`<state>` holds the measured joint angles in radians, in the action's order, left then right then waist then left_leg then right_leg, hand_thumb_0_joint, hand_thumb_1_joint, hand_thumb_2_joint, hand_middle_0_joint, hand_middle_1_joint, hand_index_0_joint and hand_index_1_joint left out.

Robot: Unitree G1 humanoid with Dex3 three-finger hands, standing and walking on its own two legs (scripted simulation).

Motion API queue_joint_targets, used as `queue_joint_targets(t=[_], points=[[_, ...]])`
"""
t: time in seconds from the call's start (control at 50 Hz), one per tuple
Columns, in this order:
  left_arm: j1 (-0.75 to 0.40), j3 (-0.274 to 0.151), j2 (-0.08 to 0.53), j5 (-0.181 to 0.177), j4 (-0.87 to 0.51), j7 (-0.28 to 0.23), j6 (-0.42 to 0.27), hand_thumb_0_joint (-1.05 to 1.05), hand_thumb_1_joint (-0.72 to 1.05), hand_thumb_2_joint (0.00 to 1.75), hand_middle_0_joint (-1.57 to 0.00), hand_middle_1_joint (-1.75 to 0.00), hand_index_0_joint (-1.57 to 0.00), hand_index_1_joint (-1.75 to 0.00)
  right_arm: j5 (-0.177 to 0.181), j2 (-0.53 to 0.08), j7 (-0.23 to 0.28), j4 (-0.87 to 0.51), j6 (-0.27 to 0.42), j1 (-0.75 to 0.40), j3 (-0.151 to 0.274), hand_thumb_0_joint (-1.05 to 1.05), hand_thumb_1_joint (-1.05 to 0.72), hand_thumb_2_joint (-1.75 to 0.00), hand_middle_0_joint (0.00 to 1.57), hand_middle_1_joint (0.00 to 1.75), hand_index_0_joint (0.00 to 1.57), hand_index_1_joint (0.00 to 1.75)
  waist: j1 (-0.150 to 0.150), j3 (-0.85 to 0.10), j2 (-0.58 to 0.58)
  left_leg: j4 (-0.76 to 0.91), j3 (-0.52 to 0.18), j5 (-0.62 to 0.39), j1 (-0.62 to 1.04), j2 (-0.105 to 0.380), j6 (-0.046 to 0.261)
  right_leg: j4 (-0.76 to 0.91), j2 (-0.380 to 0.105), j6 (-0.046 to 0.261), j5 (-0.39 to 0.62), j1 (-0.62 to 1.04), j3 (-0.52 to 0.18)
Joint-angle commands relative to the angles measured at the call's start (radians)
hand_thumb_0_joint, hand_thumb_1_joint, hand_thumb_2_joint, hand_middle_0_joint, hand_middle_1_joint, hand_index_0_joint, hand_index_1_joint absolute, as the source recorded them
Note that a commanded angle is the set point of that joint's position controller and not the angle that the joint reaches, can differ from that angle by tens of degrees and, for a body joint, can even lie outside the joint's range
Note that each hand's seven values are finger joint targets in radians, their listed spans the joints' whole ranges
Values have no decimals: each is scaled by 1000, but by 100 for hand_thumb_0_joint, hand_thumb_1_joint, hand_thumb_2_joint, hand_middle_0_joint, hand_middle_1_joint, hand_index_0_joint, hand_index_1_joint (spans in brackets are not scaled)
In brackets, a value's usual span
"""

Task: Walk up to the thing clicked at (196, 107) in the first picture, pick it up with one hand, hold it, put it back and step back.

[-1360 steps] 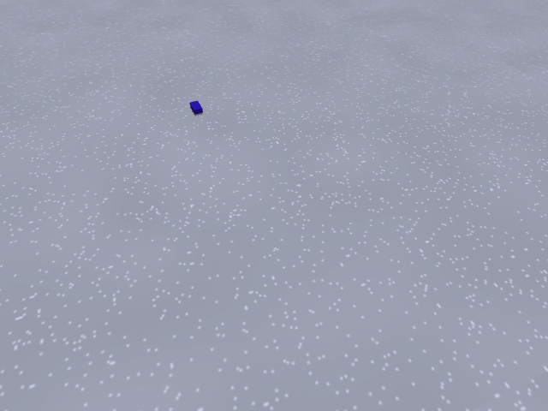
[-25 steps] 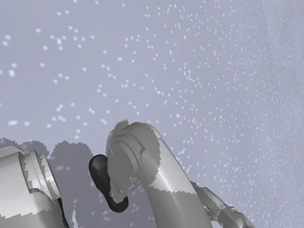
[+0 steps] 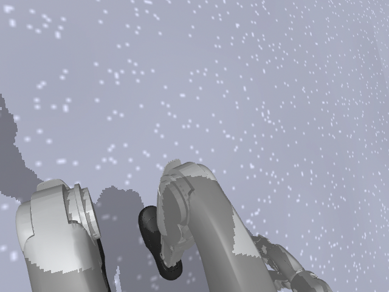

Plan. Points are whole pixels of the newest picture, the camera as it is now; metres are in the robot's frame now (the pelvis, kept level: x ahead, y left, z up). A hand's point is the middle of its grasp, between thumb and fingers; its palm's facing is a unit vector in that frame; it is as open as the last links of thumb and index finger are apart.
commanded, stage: go down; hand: left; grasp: from above
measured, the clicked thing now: out of the picture +0.44 +0.39 -0.32
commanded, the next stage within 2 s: none
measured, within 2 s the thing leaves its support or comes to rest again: neither
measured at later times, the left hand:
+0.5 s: hand out of the picture +0.39 +0.40 -0.02, palm faces -0.48 -0.12 -0.87, open 14.3 cm
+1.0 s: hand out of the picture +0.39 +0.41 +0.06, palm faces -0.44 -0.11 -0.89, open 14.1 cm
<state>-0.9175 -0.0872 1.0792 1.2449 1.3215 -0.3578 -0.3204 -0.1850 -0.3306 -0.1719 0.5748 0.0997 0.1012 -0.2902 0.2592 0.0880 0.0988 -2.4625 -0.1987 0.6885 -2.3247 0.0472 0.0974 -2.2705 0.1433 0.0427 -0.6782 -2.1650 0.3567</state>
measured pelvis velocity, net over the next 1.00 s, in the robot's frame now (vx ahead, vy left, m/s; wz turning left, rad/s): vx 0.00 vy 0.00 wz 0.19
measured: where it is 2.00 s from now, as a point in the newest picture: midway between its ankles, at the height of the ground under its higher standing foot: (131, 267)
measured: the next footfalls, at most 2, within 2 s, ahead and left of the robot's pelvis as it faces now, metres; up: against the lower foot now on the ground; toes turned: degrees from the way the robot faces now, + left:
none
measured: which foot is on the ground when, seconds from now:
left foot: down 0.00-1.00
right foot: down 0.00-1.00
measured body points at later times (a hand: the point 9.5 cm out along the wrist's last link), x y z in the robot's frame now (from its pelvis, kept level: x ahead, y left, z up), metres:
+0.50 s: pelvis -0.01 +0.00 +0.09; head +0.20 +0.12 +0.47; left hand +0.41 +0.40 +0.03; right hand +0.14 -0.24 -0.01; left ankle +0.07 +0.10 -0.30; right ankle +0.10 -0.08 -0.30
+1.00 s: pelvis +0.00 +0.00 +0.14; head +0.18 +0.10 +0.54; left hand +0.40 +0.41 +0.11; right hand +0.11 -0.25 +0.03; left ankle +0.07 +0.10 -0.30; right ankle +0.10 -0.08 -0.30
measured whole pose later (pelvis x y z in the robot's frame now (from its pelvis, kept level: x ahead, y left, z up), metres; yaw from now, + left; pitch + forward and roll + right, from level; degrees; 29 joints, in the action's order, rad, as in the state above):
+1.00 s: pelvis +0.00 +0.00 +0.14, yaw +11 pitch +34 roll -9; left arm -0.83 -0.03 0.86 1.10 1.05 0.00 -0.39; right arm -0.03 -0.26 -0.02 0.66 -0.07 0.21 -0.09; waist 0.17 -0.14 -0.02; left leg -1.93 -0.04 0.59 -1.94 0.00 0.08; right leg -1.86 0.12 0.03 -0.62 -1.85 0.14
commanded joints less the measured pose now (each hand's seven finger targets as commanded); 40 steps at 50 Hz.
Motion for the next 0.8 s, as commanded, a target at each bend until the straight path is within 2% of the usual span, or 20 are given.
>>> queue_joint_targets(t=[0.0,0.02,0.06,0.08,0.12,0.16,0.18,0.2,0.3,0.32,0.36,0.48,0.5,0.6,0.62,0.64,0.68,0.7,0.74,0.78], points=[[-204,-3,209,-71,-312,55,40,0,-55,101,-5,-101,-4,-102,46,-282,21,-5,-23,163,159,0,-92,-90,20,30,20,30,-39,-773,-639,344,-40,-271,688,36,-88,204,16,3,238,227,-101],[-213,-4,206,-85,-384,78,47,0,-55,101,-5,-101,-4,-102,58,-278,25,-3,-35,170,174,0,-92,-90,20,30,20,30,-60,-802,-632,366,-38,-261,697,32,-87,219,13,5,229,225,-108],[-175,33,148,-113,-424,134,73,0,-56,101,-6,-101,-4,-102,79,-267,32,-3,-62,183,201,0,-92,-91,20,30,20,30,-70,-817,-593,404,-27,-235,705,27,-82,252,10,7,215,237,-128],[-175,60,114,-129,-455,162,86,0,-54,100,-6,-101,-5,-102,87,-260,38,-1,-75,192,209,0,-92,-91,20,30,20,30,-58,-806,-567,427,-23,-215,702,26,-79,274,8,6,210,249,-137],[-184,57,115,-160,-540,208,107,0,-55,101,-6,-101,-4,-102,108,-248,56,-1,-102,209,229,0,-92,-91,20,30,20,30,-70,-830,-545,475,-27,-202,731,27,-74,292,6,4,206,264,-149],[-175,64,93,-188,-546,247,123,0,-54,100,-6,-101,-5,-102,122,-244,76,0,-124,216,238,0,-92,-91,20,30,20,30,-67,-779,-482,507,-36,-169,716,23,-69,318,-2,6,186,256,-158],[-164,90,67,-202,-540,268,127,0,-55,101,-6,-100,-4,-102,126,-231,82,3,-131,213,237,0,-92,-91,20,30,20,30,-56,-752,-456,515,-28,-149,699,23,-62,333,2,4,181,272,-165],[-182,90,56,-217,-557,285,125,0,-56,101,-6,-101,-4,-102,131,-226,89,1,-137,217,237,0,-92,-91,20,30,20,30,-43,-735,-422,523,-26,-132,686,18,-56,352,-1,5,173,285,-171],[-176,67,55,-239,-548,354,86,0,-56,102,-6,-101,-4,-103,145,-197,125,9,-151,207,235,0,-92,-91,20,30,20,30,-62,-734,-404,598,-20,-121,734,14,-51,382,-9,6,176,325,-195],[-196,66,54,-239,-542,361,70,0,-57,102,-6,-102,-4,-104,145,-189,132,7,-151,206,230,0,-92,-91,20,30,20,30,-53,-725,-395,595,-6,-114,722,9,-48,399,-10,7,173,335,-200],[-191,41,71,-236,-530,367,39,0,-57,103,-6,-102,-4,-104,145,-172,142,8,-151,203,225,0,-92,-91,20,30,20,30,-67,-729,-400,612,10,-116,722,5,-48,410,-12,5,177,370,-211],[-200,-50,136,-213,-545,362,-41,0,-57,102,-6,-101,-4,-103,144,-174,155,6,-160,203,238,0,-92,-91,20,30,20,30,-105,-842,-457,668,0,-212,867,2,-63,418,-22,3,217,374,-216],[-215,-44,120,-211,-565,359,-50,0,-56,101,-6,-102,-5,-103,142,-173,155,7,-161,209,241,0,-92,-91,20,30,20,30,-98,-864,-471,675,4,-229,888,1,-66,424,-25,3,225,379,-217],[-201,-79,140,-198,-501,330,-54,0,-56,101,-6,-103,-5,-104,144,-158,158,13,-170,243,257,0,-92,-91,20,30,20,30,-106,-889,-370,661,79,-206,835,-20,-39,515,-23,3,206,484,-252],[-210,-62,128,-192,-484,326,-52,0,-56,100,-6,-103,-5,-104,144,-153,161,16,-169,246,255,0,-92,-91,20,30,20,30,-96,-864,-374,675,83,-166,811,-22,-39,525,-22,3,177,489,-255],[-196,-55,119,-191,-464,327,-48,0,-55,100,-6,-103,-6,-104,145,-150,160,17,-171,250,255,0,-92,-91,20,30,20,30,-98,-849,-341,669,94,-160,795,-24,-34,548,-21,1,168,506,-263],[-220,-40,112,-178,-467,328,-45,0,-53,98,-7,-104,-7,-104,147,-153,164,23,-170,259,261,0,-92,-91,20,30,20,30,-98,-851,-363,700,88,-131,812,-20,-37,552,-23,3,153,509,-263],[-228,-47,121,-176,-467,326,-42,0,-53,98,-7,-103,-7,-103,152,-151,166,20,-169,260,266,0,-92,-91,20,30,20,30,-104,-857,-364,715,86,-110,811,-22,-37,559,-23,4,139,517,-268],[-245,-28,108,-178,-473,330,-42,0,-53,97,-7,-103,-7,-103,153,-150,168,30,-167,269,268,0,-92,-91,20,30,20,30,-98,-863,-368,727,88,-127,837,-20,-38,572,-24,3,158,530,-268],[-264,-30,110,-183,-475,335,-47,0,-53,97,-7,-103,-7,-103,155,-148,171,38,-163,277,272,0,-92,-91,20,30,20,30,-90,-858,-356,741,82,-125,855,-18,-37,587,-26,0,161,535,-269]])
